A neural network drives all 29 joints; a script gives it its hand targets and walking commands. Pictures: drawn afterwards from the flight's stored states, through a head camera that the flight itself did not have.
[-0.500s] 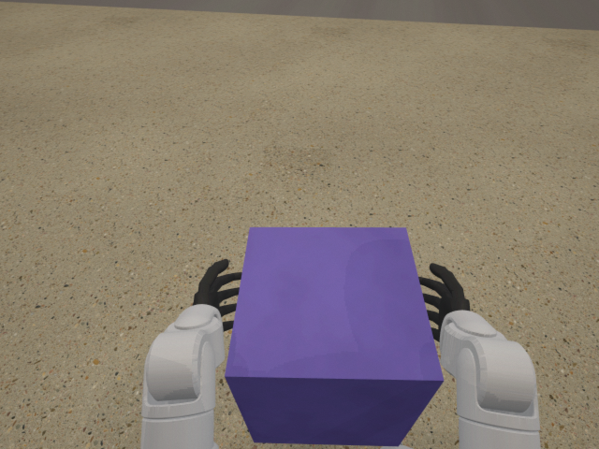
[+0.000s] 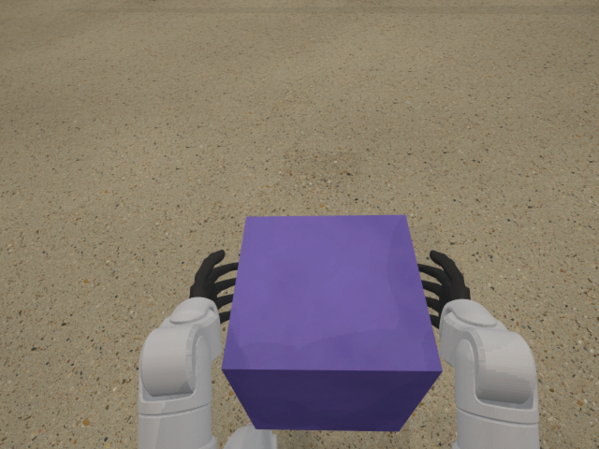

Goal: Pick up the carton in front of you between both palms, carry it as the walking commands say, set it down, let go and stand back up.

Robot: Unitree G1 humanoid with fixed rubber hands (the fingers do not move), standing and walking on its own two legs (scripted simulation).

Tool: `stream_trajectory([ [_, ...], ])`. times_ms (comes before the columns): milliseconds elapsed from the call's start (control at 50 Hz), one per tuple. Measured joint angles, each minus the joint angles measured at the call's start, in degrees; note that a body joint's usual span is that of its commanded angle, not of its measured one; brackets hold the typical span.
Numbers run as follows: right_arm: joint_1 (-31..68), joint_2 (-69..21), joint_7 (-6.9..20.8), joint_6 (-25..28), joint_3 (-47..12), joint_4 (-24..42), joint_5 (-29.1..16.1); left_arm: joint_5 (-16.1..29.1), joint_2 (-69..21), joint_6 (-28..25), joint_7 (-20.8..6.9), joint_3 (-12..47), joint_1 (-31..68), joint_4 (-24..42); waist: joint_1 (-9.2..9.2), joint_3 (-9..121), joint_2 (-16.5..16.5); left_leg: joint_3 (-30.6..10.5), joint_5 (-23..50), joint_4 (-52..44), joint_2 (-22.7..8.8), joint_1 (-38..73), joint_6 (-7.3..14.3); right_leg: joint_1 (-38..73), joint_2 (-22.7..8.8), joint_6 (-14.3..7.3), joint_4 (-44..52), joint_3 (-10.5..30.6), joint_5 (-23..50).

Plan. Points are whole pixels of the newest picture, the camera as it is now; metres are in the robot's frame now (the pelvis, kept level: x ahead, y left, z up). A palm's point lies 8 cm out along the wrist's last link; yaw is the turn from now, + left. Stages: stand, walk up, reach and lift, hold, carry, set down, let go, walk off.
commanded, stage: carry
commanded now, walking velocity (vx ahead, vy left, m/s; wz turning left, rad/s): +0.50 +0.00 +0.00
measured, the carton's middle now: (325, 328) +0.27 +0.01 -0.01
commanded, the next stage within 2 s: none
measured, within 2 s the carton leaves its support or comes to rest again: neither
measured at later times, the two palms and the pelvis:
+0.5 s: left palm (229, 146) +0.61 +0.19 +0.06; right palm (390, 146) +0.59 -0.11 +0.06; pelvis +0.34 +0.06 +0.00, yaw -4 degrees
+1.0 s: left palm (271, 62) +0.93 +0.14 +0.06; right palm (394, 59) +0.93 -0.16 +0.05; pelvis +0.66 -0.01 -0.01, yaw +0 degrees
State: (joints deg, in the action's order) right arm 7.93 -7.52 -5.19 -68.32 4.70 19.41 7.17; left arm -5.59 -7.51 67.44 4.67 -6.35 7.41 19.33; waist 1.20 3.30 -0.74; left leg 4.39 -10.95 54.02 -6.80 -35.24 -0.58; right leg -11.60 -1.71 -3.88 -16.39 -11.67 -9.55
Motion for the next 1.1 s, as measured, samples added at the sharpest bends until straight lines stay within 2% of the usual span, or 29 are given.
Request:
stream_trajectory([
  [100,-0.4,0.0,-0.3,-0.6,-0.1,3.1,-0.4,0.2,0.0,0.4,-0.1,0.4,0.2,2.3,-0.75,1.6,-0.1,2.2,6.5,-13.3,-0.1,-1.9,-0.4,8.2,0.3,1.7,4.2,0.7,-3.6],
  [220,-0.1,0.0,-0.4,-2.2,0.8,3.2,-0.8,-0.7,-0.1,2.1,-0.3,1.1,0.9,2.1,-1.04,3.4,0.5,6.3,10.4,-25.4,2.3,3.5,1.4,17.9,-0.2,5.1,4.0,1.5,-12.0],
  [260,0.8,-0.1,-0.3,-2.4,1.0,1.8,-0.8,-1.1,0.0,2.7,-0.3,0.7,1.1,1.7,-1.14,3.4,1.5,8.3,7.9,-27.7,3.9,7.5,2.6,18.2,-2.0,6.2,-3.7,1.6,-17.7],
  [280,1.3,-0.2,-0.2,-1.8,0.8,0.1,-0.7,-1.2,0.0,2.7,-0.3,0.0,1.5,0.9,-1.47,3.1,2.9,9.1,6.1,-25.0,4.6,7.4,4.3,15.2,-3.9,6.0,-12.3,2.0,-17.6],
  [320,2.3,-0.3,-0.1,-1.2,0.9,-3.1,-0.5,-1.5,-0.1,2.7,-0.3,-1.1,1.6,-0.8,-2.02,1.9,3.0,9.5,3.3,-22.7,4.5,8.2,6.1,5.6,-3.6,5.2,-33.2,6.4,-17.0],
  [360,1.9,-0.3,0.0,-0.9,1.0,-4.4,-0.6,-1.8,-0.1,2.6,-0.3,-1.0,1.3,-1.8,-2.07,0.4,2.4,9.4,3.0,-25.2,4.3,11.1,5.8,-3.5,-2.4,4.0,-46.3,8.5,-14.7],
  [400,0.8,-0.1,0.0,-0.4,1.0,-4.1,-0.7,-1.9,0.0,2.1,-0.3,-0.3,0.9,-2.3,-2.02,-0.6,2.0,9.2,2.9,-29.0,4.5,14.5,5.6,-10.5,-2.7,3.3,-49.1,8.4,-10.7],
  [500,-1.7,0.1,0.2,1.5,1.1,-1.9,-1.2,-1.9,0.1,0.1,-0.2,1.6,-0.3,-1.6,-2.13,-0.6,1.3,8.1,2.0,-37.1,5.1,22.7,4.9,-21.2,-4.7,4.2,-40.3,7.3,-2.8],
  [620,-2.2,0.2,0.3,1.7,0.5,1.3,-1.6,-1.5,0.1,0.1,0.5,2.5,-1.2,2.2,-1.7,1.0,1.2,7.1,-1.8,-42.8,5.4,32.6,3.2,-25.3,-5.2,5.3,-26.0,5.1,4.9],
  [760,-0.4,0.0,0.3,-1.0,0.3,3.6,-1.1,-0.9,0.0,2.6,0.7,1.5,0.2,4.8,-1.62,2.4,0.8,6.2,-11.5,-42.3,4.6,43.3,-0.6,-19.9,-2.0,2.5,-11.9,0.4,9.3],
  [780,-0.1,0.0,0.3,-1.4,0.5,3.6,-0.9,-0.8,0.0,2.9,0.7,1.3,0.7,4.4,-1.6,2.4,0.5,6.2,-14.1,-39.2,4.0,43.9,-1.3,-17.6,-1.2,2.2,-9.9,-0.6,8.9],
  [800,0.3,0.1,0.3,-1.7,0.9,3.3,-0.8,-0.8,-0.1,2.8,0.7,1.3,1.2,3.5,-1.26,2.2,-0.4,6.4,-17.0,-33.3,2.6,42.8,-1.7,-16.1,-0.2,0.0,-9.8,-1.5,8.5],
  [820,0.9,0.1,0.3,-1.9,1.8,2.5,-0.7,-0.8,-0.2,2.5,0.7,1.2,2.1,1.9,-0.94,1.7,-1.6,5.6,-16.2,-23.5,0.8,39.2,-1.5,-16.2,0.3,-1.5,-12.3,-2.2,6.4],
  [840,1.4,0.0,0.3,-2.0,2.5,1.7,-0.6,-0.9,-0.3,2.2,0.6,1.1,3.0,0.2,-0.57,0.9,-1.8,3.2,-15.9,-12.2,0.9,34.1,-1.6,-16.1,0.1,-2.1,-14.0,-2.4,4.2],
  [860,1.8,-0.1,0.3,-2.0,3.0,1.0,-0.5,-0.9,-0.4,2.0,0.6,0.8,3.6,-0.9,-0.4,-0.1,-1.6,0.8,-16.0,-2.2,1.9,28.9,-1.3,-15.3,-0.2,-2.2,-14.0,-2.3,2.8],
  [880,2.0,-0.2,0.3,-2.0,3.2,0.5,-0.3,-0.9,-0.5,1.9,0.6,0.6,3.8,-1.6,-0.36,-1.0,-1.3,-0.6,-15.9,5.2,3.0,24.1,-0.9,-14.0,-0.5,-1.3,-12.9,-2.2,2.6],
  [920,2.0,-0.2,0.3,-1.7,2.8,-0.1,-0.1,-0.8,-0.5,1.5,0.5,0.2,3.5,-1.9,-0.36,-2.6,-0.9,-1.2,-13.7,10.3,3.7,16.5,-0.1,-11.0,-0.6,-0.9,-9.2,-2.0,2.8],
  [1000,2.0,-0.2,0.1,-0.4,1.2,0.5,0.0,-0.3,-0.2,0.1,0.3,-0.4,2.1,0.1,-0.32,-4.4,-0.6,-0.1,-9.7,-0.9,3.1,8.7,-0.3,-5.7,-0.5,-0.9,-3.2,-1.0,3.1],
  [1100,1.2,-0.1,-0.4,0.4,0.2,3.3,-0.3,0.2,-0.2,-0.8,-0.1,-0.3,1.4,2.6,-1.16,-3.8,-1.2,1.4,-2.3,-18.0,3.0,7.3,-0.8,-1.3,-0.2,0.3,-2.3,-0.2,-0.2],
])
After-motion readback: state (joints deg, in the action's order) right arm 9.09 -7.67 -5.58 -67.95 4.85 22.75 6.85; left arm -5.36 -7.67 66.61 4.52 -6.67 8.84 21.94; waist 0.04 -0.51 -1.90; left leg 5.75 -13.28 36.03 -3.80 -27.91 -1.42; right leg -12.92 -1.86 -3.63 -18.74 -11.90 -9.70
